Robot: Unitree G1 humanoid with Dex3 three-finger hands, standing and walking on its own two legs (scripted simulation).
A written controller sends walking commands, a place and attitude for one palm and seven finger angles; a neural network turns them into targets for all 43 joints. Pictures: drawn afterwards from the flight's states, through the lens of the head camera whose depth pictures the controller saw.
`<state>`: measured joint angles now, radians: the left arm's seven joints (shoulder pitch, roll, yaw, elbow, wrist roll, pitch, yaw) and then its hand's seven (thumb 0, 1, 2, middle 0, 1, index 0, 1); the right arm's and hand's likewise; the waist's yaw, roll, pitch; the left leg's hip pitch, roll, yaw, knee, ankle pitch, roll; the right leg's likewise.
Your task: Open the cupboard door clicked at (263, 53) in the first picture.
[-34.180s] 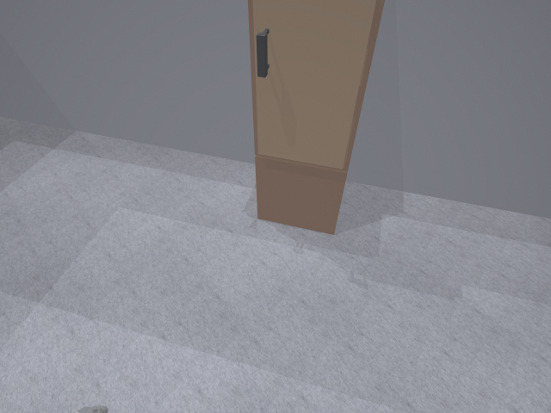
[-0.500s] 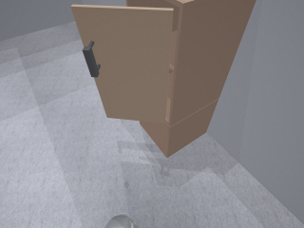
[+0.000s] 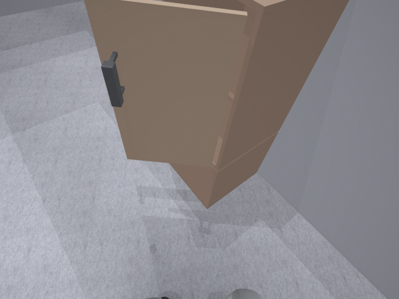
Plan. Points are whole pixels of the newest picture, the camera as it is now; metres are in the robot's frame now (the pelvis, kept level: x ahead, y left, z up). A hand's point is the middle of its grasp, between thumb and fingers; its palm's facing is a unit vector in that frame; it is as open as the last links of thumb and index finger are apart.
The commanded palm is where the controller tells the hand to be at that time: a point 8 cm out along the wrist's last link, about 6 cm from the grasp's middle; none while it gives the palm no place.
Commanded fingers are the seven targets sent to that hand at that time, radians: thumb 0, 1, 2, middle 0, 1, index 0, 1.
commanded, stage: come to a stop and stand still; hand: left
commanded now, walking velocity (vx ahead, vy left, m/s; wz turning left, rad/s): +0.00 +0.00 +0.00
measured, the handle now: (115, 79) +0.59 +0.26 +0.06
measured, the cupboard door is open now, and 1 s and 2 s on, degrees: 48 48 48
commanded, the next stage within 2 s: look again from close up in 0.64 s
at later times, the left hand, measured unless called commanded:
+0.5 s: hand out of the picture +0.03 +0.11 -0.18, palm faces +0.04 -0.98 -0.21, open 7.2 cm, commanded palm none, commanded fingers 0.00 0.90 0.90 -0.20 -0.30 -0.20 -0.30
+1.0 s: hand out of the picture +0.00 +0.11 -0.19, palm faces +0.05 -0.98 -0.19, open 7.3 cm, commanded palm none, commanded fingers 0.00 0.90 0.90 -0.20 -0.30 -0.20 -0.30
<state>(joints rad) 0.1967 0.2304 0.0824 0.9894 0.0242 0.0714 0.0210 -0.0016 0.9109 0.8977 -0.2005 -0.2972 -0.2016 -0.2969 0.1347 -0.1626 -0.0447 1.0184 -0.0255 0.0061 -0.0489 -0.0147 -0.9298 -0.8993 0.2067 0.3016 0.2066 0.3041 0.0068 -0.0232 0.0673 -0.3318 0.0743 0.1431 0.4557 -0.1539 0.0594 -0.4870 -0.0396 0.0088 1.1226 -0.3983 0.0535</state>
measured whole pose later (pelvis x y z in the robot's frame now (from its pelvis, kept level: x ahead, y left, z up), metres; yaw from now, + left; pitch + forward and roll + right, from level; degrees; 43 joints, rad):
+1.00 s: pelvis +0.02 -0.05 -0.02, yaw +0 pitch -1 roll +0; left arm 0.34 0.13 0.00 1.07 0.02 -0.01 0.05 0.00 0.91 0.90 -0.20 -0.30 -0.21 -0.30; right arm 0.24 -0.18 -0.02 1.04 -0.02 -0.01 -0.03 0.00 -0.93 -0.90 0.20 0.30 0.20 0.30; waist 0.01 0.01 0.01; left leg -0.30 0.04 0.04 0.62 -0.30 -0.01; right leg -0.12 -0.04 -0.04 0.56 -0.41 0.03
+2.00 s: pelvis +0.06 +0.00 -0.01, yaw +1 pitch +1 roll +2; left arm 0.34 0.15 0.02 1.01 0.04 -0.02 0.04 0.00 0.91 0.90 -0.20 -0.30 -0.21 -0.30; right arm 0.21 -0.19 -0.03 1.00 -0.02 0.04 0.02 0.01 -0.91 -0.90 0.20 0.30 0.20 0.30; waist 0.04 0.00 0.03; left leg -0.47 0.01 0.08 0.93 -0.41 -0.02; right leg -0.16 -0.12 -0.11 0.54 -0.40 0.03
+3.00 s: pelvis +0.08 +0.02 +0.00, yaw +0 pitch +0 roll +1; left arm 0.29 0.16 -0.01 1.05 0.01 -0.01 0.03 0.00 0.92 0.90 -0.20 -0.30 -0.20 -0.30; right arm 0.32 -0.13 0.01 1.09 -0.02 -0.01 -0.01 0.01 -0.92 -0.90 0.20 0.30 0.20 0.30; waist -0.01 0.02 0.01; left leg -0.22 0.02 0.09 0.46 -0.23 0.01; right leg -0.21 0.02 -0.07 0.49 -0.28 -0.06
